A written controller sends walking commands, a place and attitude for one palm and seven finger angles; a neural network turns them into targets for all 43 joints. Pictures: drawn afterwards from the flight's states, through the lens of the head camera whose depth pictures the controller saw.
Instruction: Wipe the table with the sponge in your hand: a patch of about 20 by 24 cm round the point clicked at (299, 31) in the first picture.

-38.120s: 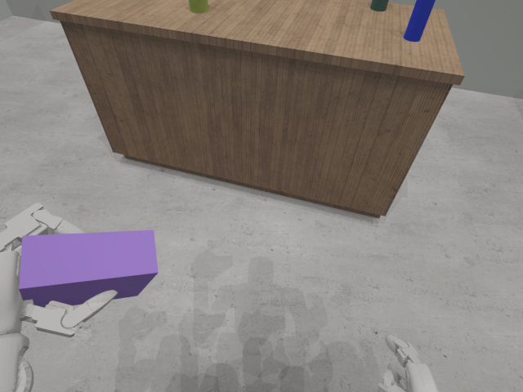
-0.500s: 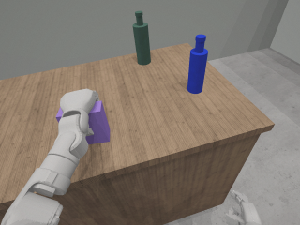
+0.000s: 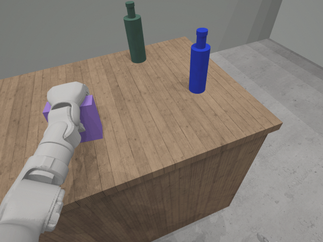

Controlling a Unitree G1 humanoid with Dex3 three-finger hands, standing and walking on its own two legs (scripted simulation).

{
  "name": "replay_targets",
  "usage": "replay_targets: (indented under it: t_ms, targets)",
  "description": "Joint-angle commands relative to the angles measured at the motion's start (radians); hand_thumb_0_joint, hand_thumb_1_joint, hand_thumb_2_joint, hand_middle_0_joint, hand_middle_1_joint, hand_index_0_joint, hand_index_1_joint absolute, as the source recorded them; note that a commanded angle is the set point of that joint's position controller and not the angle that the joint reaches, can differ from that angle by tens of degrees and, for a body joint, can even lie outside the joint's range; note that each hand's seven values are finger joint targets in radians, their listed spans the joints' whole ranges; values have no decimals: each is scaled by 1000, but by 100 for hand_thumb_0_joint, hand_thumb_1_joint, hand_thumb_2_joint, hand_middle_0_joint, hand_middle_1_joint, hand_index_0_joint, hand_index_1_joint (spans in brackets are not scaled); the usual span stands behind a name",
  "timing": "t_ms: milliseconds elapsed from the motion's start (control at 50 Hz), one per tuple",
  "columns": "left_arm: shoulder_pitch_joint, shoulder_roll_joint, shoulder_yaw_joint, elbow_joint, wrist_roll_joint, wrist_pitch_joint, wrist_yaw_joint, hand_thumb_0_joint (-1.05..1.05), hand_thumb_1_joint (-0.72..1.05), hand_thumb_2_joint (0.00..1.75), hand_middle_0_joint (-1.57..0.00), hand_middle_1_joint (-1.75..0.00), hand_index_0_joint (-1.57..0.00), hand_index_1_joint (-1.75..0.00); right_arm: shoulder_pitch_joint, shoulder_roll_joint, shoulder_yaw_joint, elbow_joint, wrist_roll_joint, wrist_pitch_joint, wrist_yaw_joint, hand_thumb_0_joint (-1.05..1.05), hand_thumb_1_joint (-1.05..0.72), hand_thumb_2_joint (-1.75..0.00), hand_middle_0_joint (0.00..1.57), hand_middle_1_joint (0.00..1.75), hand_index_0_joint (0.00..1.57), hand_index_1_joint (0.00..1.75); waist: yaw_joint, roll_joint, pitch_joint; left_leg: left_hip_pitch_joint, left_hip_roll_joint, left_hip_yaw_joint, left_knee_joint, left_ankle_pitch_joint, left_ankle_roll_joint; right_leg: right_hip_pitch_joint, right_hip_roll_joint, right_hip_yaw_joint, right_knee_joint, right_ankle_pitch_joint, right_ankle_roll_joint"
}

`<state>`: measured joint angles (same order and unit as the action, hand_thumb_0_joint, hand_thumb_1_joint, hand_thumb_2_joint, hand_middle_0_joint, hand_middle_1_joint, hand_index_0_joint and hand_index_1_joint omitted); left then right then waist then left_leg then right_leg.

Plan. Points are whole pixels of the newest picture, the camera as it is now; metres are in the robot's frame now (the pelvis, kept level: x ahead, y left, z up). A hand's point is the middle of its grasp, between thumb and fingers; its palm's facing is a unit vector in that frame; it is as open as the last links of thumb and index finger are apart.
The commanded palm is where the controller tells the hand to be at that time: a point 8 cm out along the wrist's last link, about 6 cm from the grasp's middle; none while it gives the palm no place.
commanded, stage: wipe forward along the middle lane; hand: left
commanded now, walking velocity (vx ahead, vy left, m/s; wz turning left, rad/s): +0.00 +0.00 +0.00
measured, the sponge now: (78, 126) +0.40 +0.26 +0.07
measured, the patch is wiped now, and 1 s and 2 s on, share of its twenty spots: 0.85 0.90 0.90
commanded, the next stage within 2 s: slide back across to the first lane in 0.10 s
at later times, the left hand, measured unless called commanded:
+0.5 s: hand (65, 106) +0.43 +0.29 +0.13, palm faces -0.02 -0.04 -1.00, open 9.5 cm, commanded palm +0.40 +0.30 +0.18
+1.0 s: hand (38, 115) +0.40 +0.35 +0.13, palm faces -0.06 -0.04 -1.00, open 9.5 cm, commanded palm +0.37 +0.34 +0.19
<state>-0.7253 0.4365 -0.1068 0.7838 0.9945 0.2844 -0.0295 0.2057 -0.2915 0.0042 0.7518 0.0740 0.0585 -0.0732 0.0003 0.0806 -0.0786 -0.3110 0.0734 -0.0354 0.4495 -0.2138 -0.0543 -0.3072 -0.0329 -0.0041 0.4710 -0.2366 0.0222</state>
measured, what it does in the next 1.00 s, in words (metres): stands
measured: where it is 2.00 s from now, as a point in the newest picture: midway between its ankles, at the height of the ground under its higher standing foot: outside the picture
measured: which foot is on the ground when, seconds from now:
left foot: down 0.00-1.00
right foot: down 0.00-1.00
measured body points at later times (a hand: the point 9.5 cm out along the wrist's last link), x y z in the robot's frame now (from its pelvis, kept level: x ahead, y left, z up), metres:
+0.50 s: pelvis +0.02 +0.01 +0.00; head +0.03 -0.01 +0.45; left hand +0.43 +0.29 +0.18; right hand +0.15 -0.25 -0.12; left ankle +0.01 +0.17 -0.74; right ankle +0.00 -0.14 -0.74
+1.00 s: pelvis +0.03 +0.03 +0.00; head +0.06 +0.00 +0.45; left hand +0.40 +0.35 +0.18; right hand +0.23 -0.21 -0.10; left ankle +0.01 +0.17 -0.74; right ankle +0.00 -0.14 -0.74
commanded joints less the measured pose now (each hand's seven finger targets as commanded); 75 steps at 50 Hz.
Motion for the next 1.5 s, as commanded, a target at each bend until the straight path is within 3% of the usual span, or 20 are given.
replay_targets:
  t_ms: [0,140,260,300,340,480,560,580,640,740,760,840,860,900,1000,1080,1160,1300,1420,1480]
  targets:
    - [-352,273,72,-61,51,6,64,0,10,130,-120,-160,-120,-160,-95,-119,-42,-132,-5,-37,-3,0,-90,-90,20,30,20,30,3,-139,-203,55,-97,82,-29,107,81,80,57,-48,-86,134,-60]
    - [-457,289,58,7,68,2,68,0,10,130,-120,-160,-120,-160,-69,-124,-43,-113,-6,-34,-3,0,-90,-90,20,30,20,30,-22,-123,-199,50,-95,79,-29,94,81,46,57,-48,-89,110,-59]
    - [-366,350,131,-89,61,-19,74,0,10,130,-120,-160,-120,-160,-79,-118,-50,-146,-13,-26,3,0,-90,-90,20,30,20,30,30,-74,-332,82,-99,82,-20,206,82,165,54,-47,-63,258,-69]
    - [-371,349,125,-97,60,-12,78,0,10,130,-120,-160,-120,-160,-89,-120,-49,-147,-10,-23,3,0,-90,-90,20,30,20,30,17,-103,-285,78,-97,87,-17,192,87,144,55,-51,-68,244,-62]
    - [-348,370,141,-128,50,-3,77,0,10,130,-120,-160,-120,-160,-107,-121,-46,-157,-6,-24,6,0,-90,-90,20,30,20,30,32,-96,-268,79,-98,86,-27,195,87,151,55,-54,-71,235,-64]
    - [-336,447,176,-251,57,25,48,0,10,130,-120,-160,-120,-160,-143,-123,-43,-173,-5,-32,4,0,-90,-90,20,30,20,30,52,-38,-301,125,-107,80,-27,260,90,200,56,-57,-61,280,-73]
    - [-348,433,169,-331,12,10,-2,0,10,130,-120,-160,-120,-160,-158,-120,-42,-191,0,-42,-4,0,-90,-90,20,30,20,30,37,-44,-300,153,-109,74,-26,269,95,200,56,-62,-73,298,-70]
    - [-345,457,184,-354,15,2,-11,0,10,130,-120,-160,-120,-160,-152,-121,-43,-191,-3,-46,-6,0,-90,-90,20,30,20,30,36,-43,-317,170,-110,71,-17,291,98,204,57,-64,-67,319,-71]
    - [-321,386,119,-401,18,-12,-51,0,10,130,-120,-160,-120,-160,-148,-114,-41,-199,-3,-47,-7,0,-90,-90,20,30,20,30,18,-15,-286,199,-106,70,-7,319,100,164,60,-70,-75,335,-74]
    - [-333,381,113,-455,6,-47,-84,0,10,130,-120,-160,-120,-160,-135,-114,-38,-202,-4,-50,-13,0,-90,-90,20,30,20,30,8,-4,-273,229,-105,57,0,354,97,146,64,-76,-80,346,-83]
    - [-343,408,136,-479,3,-56,-87,0,10,130,-120,-160,-120,-160,-136,-115,-37,-204,-5,-52,-15,0,-90,-90,20,30,20,30,14,26,-285,237,-107,53,-3,378,92,161,64,-73,-81,355,-88]
    - [-239,434,196,-489,4,-62,-73,0,10,130,-120,-160,-120,-160,-135,-116,-38,-208,-13,-45,-8,0,-90,-90,20,30,20,30,43,18,-324,240,-103,55,15,482,87,208,59,-74,-60,461,-89]
    - [-212,482,247,-501,-2,-66,-68,0,10,130,-120,-160,-120,-160,-136,-125,-38,-206,-18,-45,-8,0,-90,-90,20,30,20,30,54,0,-346,241,-101,50,16,510,87,234,59,-73,-56,486,-90]
    - [-201,482,251,-494,6,-61,-60,0,10,130,-120,-160,-120,-160,-140,-119,-34,-209,-18,-42,-6,0,-90,-90,20,30,20,30,50,-13,-340,224,-102,56,16,516,85,238,54,-77,-50,503,-85]
    - [-129,389,188,-552,-9,-37,-58,0,10,130,-120,-160,-120,-160,-167,-112,-34,-230,-15,-45,6,0,-90,-90,20,30,20,30,51,6,-322,237,-99,53,14,505,86,213,58,-82,-59,452,-82]
    - [-72,397,200,-568,-7,-16,-65,0,10,130,-120,-160,-120,-160,-175,-121,-35,-235,-16,-41,9,0,-90,-90,20,30,20,30,58,-26,-312,220,-106,52,8,447,89,224,61,-84,-62,423,-84]
    - [-51,358,166,-621,-17,-4,-71,0,10,130,-120,-160,-120,-160,-199,-117,-32,-238,-10,-40,13,0,-90,-90,20,30,20,30,55,4,-278,223,-99,44,-5,419,84,201,63,-85,-64,366,-85]
    - [72,281,123,-654,-31,20,-63,0,10,130,-120,-160,-120,-160,-232,-105,-26,-256,-8,-43,19,0,-90,-90,20,30,20,30,69,-32,-231,197,-103,43,-14,335,85,191,64,-88,-67,298,-82]
    - [96,286,127,-613,-16,51,-53,0,10,130,-120,-160,-120,-160,-251,-111,-23,-243,-7,-38,12,0,-90,-90,20,30,20,30,70,-52,-165,166,-105,43,-34,236,82,162,67,-89,-84,198,-82]
    - [89,287,121,-635,-9,57,-54,0,10,130,-120,-160,-120,-160,-257,-109,-21,-250,-10,-40,10,0,-90,-90,20,30,20,30,75,-42,-187,170,-110,45,-30,223,84,172,66,-86,-79,185,-84]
